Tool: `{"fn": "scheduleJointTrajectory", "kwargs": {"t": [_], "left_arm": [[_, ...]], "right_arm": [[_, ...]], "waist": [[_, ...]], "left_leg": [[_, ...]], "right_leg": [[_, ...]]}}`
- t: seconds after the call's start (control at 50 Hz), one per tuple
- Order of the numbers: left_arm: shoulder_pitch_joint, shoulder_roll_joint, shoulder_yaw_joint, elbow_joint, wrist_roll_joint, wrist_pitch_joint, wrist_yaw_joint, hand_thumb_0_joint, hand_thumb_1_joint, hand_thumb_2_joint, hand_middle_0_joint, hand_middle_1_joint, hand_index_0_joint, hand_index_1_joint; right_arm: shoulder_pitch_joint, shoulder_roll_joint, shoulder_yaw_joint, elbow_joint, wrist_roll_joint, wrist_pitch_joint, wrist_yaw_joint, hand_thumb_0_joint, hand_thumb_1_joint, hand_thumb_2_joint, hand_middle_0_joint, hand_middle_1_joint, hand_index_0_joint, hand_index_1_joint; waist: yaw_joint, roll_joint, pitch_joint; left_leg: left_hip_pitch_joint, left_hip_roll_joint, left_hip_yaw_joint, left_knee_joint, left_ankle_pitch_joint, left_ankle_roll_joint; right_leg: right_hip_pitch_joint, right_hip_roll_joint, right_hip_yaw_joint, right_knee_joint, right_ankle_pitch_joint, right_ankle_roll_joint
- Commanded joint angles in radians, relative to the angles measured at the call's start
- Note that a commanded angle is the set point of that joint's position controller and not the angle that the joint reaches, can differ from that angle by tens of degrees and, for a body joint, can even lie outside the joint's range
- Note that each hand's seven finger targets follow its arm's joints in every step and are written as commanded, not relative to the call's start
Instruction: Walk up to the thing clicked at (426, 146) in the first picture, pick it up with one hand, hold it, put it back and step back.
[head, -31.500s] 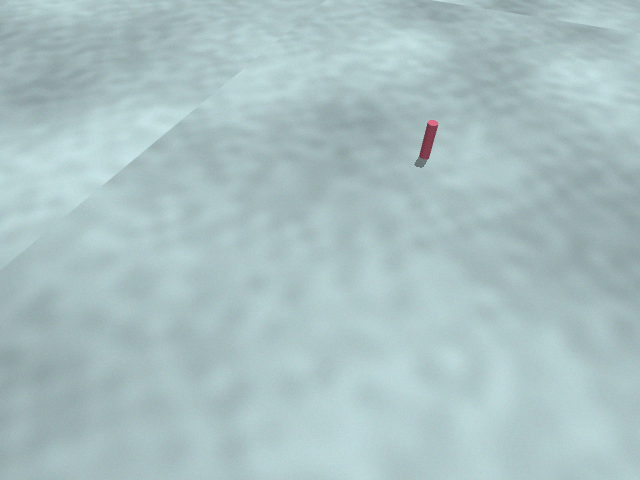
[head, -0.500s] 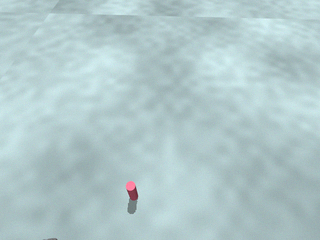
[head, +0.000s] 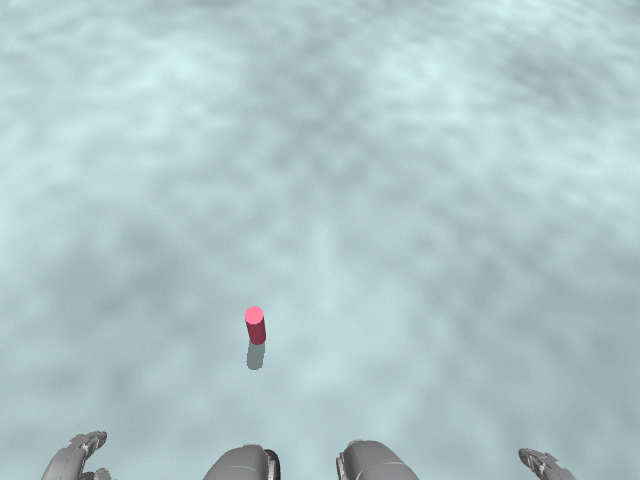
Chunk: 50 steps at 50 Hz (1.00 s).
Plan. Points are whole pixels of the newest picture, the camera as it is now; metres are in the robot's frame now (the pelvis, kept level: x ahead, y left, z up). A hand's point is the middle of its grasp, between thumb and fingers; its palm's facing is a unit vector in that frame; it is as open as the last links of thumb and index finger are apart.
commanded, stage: step back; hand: left
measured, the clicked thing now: (256, 326) +0.50 +0.13 -0.67
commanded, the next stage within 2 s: none
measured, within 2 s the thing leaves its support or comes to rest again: neither
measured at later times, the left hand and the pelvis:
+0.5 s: hand out of the picture +0.00 +0.26 -0.15, palm faces +0.03 -0.92 -0.38, open 7.4 cm; pelvis -0.13 -0.01 -0.01, yaw +3 degrees
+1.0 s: hand out of the picture -0.22 +0.22 -0.15, palm faces -0.03 -0.92 -0.40, open 7.4 cm; pelvis -0.29 -0.05 -0.01, yaw -2 degrees
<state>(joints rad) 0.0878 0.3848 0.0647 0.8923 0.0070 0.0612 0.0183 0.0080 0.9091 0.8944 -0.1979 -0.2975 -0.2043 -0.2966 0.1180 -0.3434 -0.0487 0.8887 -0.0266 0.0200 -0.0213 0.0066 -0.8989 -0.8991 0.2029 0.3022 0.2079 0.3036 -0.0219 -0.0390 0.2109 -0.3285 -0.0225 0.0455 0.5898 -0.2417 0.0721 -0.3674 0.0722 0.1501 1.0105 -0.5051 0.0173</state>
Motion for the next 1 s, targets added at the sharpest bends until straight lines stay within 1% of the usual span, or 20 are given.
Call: {"fn": "scheduleJointTrajectory", "kwargs": {"t": [0.0,0.06,0.1,0.14,0.16,0.18,0.26,0.4,0.46,0.5,0.52,0.54,0.6,0.78,0.86,0.88,0.9,0.92,0.94,0.98], "left_arm": [[0.048,0.171,0.053,-0.085,0.009,-0.030,0.009,0.000,0.900,0.900,-0.200,-0.300,-0.200,-0.300],[0.137,0.163,0.058,-0.050,0.015,-0.034,0.001,0.000,0.900,0.900,-0.200,-0.300,-0.200,-0.300],[0.199,0.170,0.067,-0.026,0.024,-0.041,-0.003,0.000,0.900,0.900,-0.200,-0.300,-0.200,-0.300],[0.149,0.252,0.089,-0.066,0.033,-0.046,-0.006,0.000,0.900,0.900,-0.200,-0.300,-0.200,-0.300],[0.065,0.334,0.101,-0.103,0.031,-0.044,-0.007,0.000,0.900,0.900,-0.200,-0.300,-0.200,-0.300],[0.005,0.315,0.097,-0.139,0.038,-0.051,-0.002,0.000,0.900,0.900,-0.200,-0.300,-0.200,-0.300],[-0.037,0.201,0.079,-0.159,0.026,-0.051,0.008,0.000,0.900,0.900,-0.200,-0.300,-0.200,-0.300],[0.070,0.204,0.074,-0.186,0.028,-0.029,0.011,0.000,0.900,0.900,-0.200,-0.300,-0.200,-0.300],[0.047,0.209,0.064,-0.200,0.007,-0.008,0.001,0.000,0.900,0.900,-0.200,-0.300,-0.200,-0.300],[0.076,0.138,0.048,-0.212,0.000,-0.003,-0.001,0.000,0.900,0.900,-0.200,-0.300,-0.200,-0.300],[-0.008,0.185,0.072,-0.216,0.013,-0.002,0.016,0.000,0.900,0.900,-0.200,-0.300,-0.200,-0.300],[-0.032,0.208,0.079,-0.208,0.019,-0.002,0.019,0.000,0.900,0.900,-0.200,-0.300,-0.200,-0.300],[0.088,0.185,0.076,-0.157,-0.003,-0.005,0.006,0.000,0.900,0.900,-0.200,-0.300,-0.200,-0.300],[0.095,0.166,0.071,-0.155,0.012,-0.025,-0.003,0.000,0.900,0.900,-0.200,-0.300,-0.200,-0.300],[0.252,0.161,0.076,-0.070,0.022,-0.036,-0.013,0.000,0.900,0.900,-0.200,-0.300,-0.200,-0.300],[0.237,0.195,0.084,-0.075,0.034,-0.042,-0.013,0.000,0.900,0.900,-0.200,-0.300,-0.200,-0.300],[0.228,0.281,0.108,-0.094,0.045,-0.044,-0.015,0.000,0.900,0.900,-0.200,-0.300,-0.200,-0.300],[0.123,0.367,0.122,-0.138,0.038,-0.036,-0.017,0.000,0.900,0.900,-0.200,-0.300,-0.200,-0.300],[0.044,0.375,0.122,-0.171,0.038,-0.040,-0.009,0.000,0.900,0.900,-0.200,-0.300,-0.200,-0.300],[-0.036,0.276,0.089,-0.196,0.036,-0.044,-0.004,0.000,0.900,0.900,-0.200,-0.300,-0.200,-0.300]], "right_arm": [[0.064,-0.283,-0.080,-0.070,0.001,-0.015,-0.013,0.000,-0.900,-0.900,0.200,0.300,0.200,0.300],[0.001,-0.286,-0.077,-0.091,0.005,-0.009,-0.008,0.000,-0.900,-0.900,0.200,0.300,0.200,0.300],[-0.036,-0.284,-0.074,-0.095,0.015,0.000,-0.002,0.000,-0.900,-0.900,0.200,0.300,0.200,0.300],[-0.037,-0.222,-0.054,-0.104,0.024,0.003,0.002,0.000,-0.900,-0.900,0.200,0.300,0.200,0.300],[-0.044,-0.218,-0.063,-0.101,0.020,0.011,-0.007,0.000,-0.900,-0.900,0.200,0.300,0.200,0.300],[-0.017,-0.244,-0.070,-0.082,0.016,0.013,-0.008,0.000,-0.900,-0.900,0.200,0.300,0.200,0.300],[0.064,-0.223,-0.047,-0.038,0.034,0.005,-0.006,0.000,-0.900,-0.900,0.200,0.300,0.200,0.300],[0.079,-0.205,-0.035,-0.077,0.022,-0.016,-0.015,0.000,-0.900,-0.900,0.200,0.300,0.200,0.300],[0.149,-0.210,-0.051,-0.043,0.005,-0.028,-0.011,0.000,-0.900,-0.900,0.200,0.300,0.200,0.300],[0.092,-0.357,-0.088,-0.070,-0.023,-0.028,-0.005,0.000,-0.900,-0.900,0.200,0.300,0.200,0.300],[0.079,-0.416,-0.096,-0.086,-0.015,-0.024,0.000,0.000,-0.900,-0.900,0.200,0.300,0.200,0.300],[0.048,-0.401,-0.097,-0.090,-0.013,-0.030,-0.007,0.000,-0.900,-0.900,0.200,0.300,0.200,0.300],[-0.052,-0.279,-0.061,-0.113,-0.014,-0.034,-0.015,0.000,-0.900,-0.900,0.200,0.300,0.200,0.300],[0.052,-0.286,-0.078,-0.130,-0.007,-0.020,-0.014,0.000,-0.900,-0.900,0.200,0.300,0.200,0.300],[-0.026,-0.306,-0.078,-0.153,0.006,0.006,-0.006,0.000,-0.900,-0.900,0.200,0.300,0.200,0.300],[-0.020,-0.276,-0.070,-0.154,0.014,0.010,-0.005,0.000,-0.900,-0.900,0.200,0.300,0.200,0.300],[-0.018,-0.231,-0.057,-0.173,0.020,0.011,-0.005,0.000,-0.900,-0.900,0.200,0.300,0.200,0.300],[-0.043,-0.222,-0.061,-0.179,0.021,0.012,-0.023,0.000,-0.900,-0.900,0.200,0.300,0.200,0.300],[-0.035,-0.265,-0.080,-0.161,0.020,0.013,-0.029,0.000,-0.900,-0.900,0.200,0.300,0.200,0.300],[0.018,-0.272,-0.069,-0.115,0.029,0.009,-0.014,0.000,-0.900,-0.900,0.200,0.300,0.200,0.300]], "waist": [[-0.020,0.180,-0.294],[0.018,0.171,-0.326],[0.051,0.135,-0.314],[0.038,-0.135,-0.235],[0.061,-0.257,-0.176],[0.036,-0.212,-0.129],[-0.002,-0.095,-0.171],[0.054,-0.182,-0.282],[0.017,-0.115,-0.296],[0.037,0.251,-0.271],[-0.031,0.259,-0.232],[-0.030,0.244,-0.187],[0.070,0.142,-0.191],[-0.008,0.211,-0.273],[0.056,0.229,-0.333],[0.051,0.163,-0.324],[0.056,-0.090,-0.283],[0.078,-0.226,-0.218],[0.063,-0.249,-0.153],[0.011,-0.135,-0.130]], "left_leg": [[0.323,0.277,-0.300,-0.101,0.478,0.163],[0.215,0.281,-0.288,-0.089,0.341,0.138],[0.059,0.239,-0.252,-0.062,0.209,0.068],[-0.155,0.024,-0.127,0.147,-0.158,-0.046],[-0.122,-0.083,-0.100,0.414,-0.378,-0.078],[-0.057,-0.061,-0.180,0.545,-0.369,-0.084],[-0.138,-0.132,-0.202,0.606,-0.231,-0.085],[-0.099,0.000,-0.106,0.094,-0.263,-0.083],[0.103,0.000,-0.061,-0.237,0.106,-0.068],[0.265,0.322,-0.500,-0.252,0.359,0.056],[0.047,0.429,-0.574,-0.265,0.363,0.194],[-0.019,0.453,-0.621,-0.286,0.320,0.236],[0.098,0.251,-0.264,-0.182,0.459,0.123],[0.270,0.274,-0.252,-0.099,0.412,0.174],[0.113,0.230,-0.213,-0.006,0.278,0.088],[-0.007,0.174,-0.199,0.035,0.156,0.031],[-0.209,0.014,-0.152,0.204,-0.098,-0.039],[-0.176,-0.079,-0.140,0.446,-0.365,-0.080],[-0.102,-0.025,-0.198,0.577,-0.367,-0.080],[-0.075,-0.073,-0.219,0.630,-0.249,-0.069]], "right_leg": [[-0.047,-0.039,-0.058,-0.187,0.007,-0.004],[0.094,-0.054,-0.095,-0.370,0.098,-0.025],[0.235,-0.058,-0.091,-0.504,0.263,-0.067],[0.218,-0.284,0.265,-0.651,0.302,-0.192],[0.016,-0.463,0.408,-0.728,0.319,-0.345],[-0.094,-0.475,0.432,-0.724,0.374,-0.354],[0.093,-0.258,0.076,-0.602,0.632,-0.207],[0.381,-0.293,0.078,-0.471,0.755,-0.221],[0.264,-0.236,0.026,-0.349,0.653,-0.145],[-0.129,-0.001,-0.087,-0.114,0.051,-0.045],[-0.064,0.024,0.000,0.048,-0.169,-0.026],[-0.047,0.006,0.057,0.172,-0.142,-0.027],[-0.131,0.045,0.072,0.280,0.010,-0.039],[-0.039,-0.045,-0.057,-0.171,-0.009,0.019],[0.220,-0.050,-0.139,-0.589,0.256,-0.035],[0.279,-0.093,-0.050,-0.588,0.296,-0.061],[0.281,-0.271,0.249,-0.625,0.285,-0.133],[0.026,-0.458,0.379,-0.704,0.259,-0.300],[-0.155,-0.505,0.444,-0.748,0.230,-0.332],[-0.128,-0.355,0.188,-0.668,0.387,-0.255]]}}
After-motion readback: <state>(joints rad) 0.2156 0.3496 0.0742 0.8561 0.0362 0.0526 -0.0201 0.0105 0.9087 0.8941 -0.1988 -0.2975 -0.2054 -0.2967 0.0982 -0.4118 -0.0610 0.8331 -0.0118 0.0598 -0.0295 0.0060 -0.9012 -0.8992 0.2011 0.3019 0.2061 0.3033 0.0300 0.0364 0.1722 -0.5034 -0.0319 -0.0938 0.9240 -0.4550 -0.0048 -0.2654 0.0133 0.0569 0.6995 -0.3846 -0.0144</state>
